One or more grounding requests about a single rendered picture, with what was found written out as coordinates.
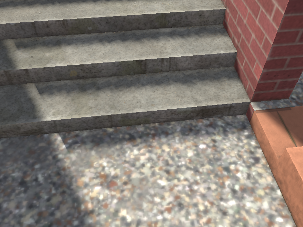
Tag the stairs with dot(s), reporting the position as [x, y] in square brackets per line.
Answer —
[79, 65]

